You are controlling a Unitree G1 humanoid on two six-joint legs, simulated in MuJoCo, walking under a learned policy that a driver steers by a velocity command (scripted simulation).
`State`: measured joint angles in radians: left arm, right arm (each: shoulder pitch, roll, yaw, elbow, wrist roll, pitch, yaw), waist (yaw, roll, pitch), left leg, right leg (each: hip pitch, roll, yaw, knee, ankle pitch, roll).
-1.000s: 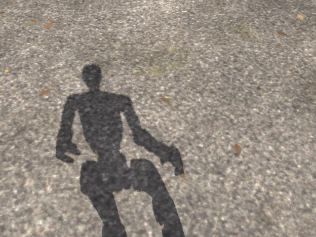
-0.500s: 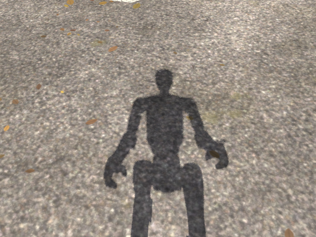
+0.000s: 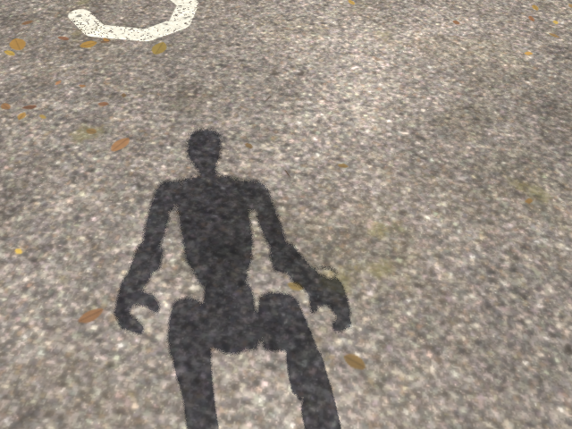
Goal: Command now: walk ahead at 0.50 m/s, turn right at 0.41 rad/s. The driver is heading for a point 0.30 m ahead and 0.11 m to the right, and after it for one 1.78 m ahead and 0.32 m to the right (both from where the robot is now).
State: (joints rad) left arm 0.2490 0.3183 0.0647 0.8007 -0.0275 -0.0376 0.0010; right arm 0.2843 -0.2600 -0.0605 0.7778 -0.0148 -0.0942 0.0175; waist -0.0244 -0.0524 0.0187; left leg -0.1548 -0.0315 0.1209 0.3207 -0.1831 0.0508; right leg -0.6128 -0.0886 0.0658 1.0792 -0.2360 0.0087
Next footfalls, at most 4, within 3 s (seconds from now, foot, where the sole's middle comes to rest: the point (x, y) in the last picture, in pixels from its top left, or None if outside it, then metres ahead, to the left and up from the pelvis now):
0.30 right None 0.31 -0.16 -0.78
0.76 left None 0.42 0.05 -0.78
1.38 left None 0.40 0.08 -0.78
1.98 right None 0.46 -0.14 -0.78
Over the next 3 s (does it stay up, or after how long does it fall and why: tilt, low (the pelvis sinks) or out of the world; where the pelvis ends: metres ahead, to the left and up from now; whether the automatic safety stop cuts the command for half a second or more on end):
stays up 0.66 -0.12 0.00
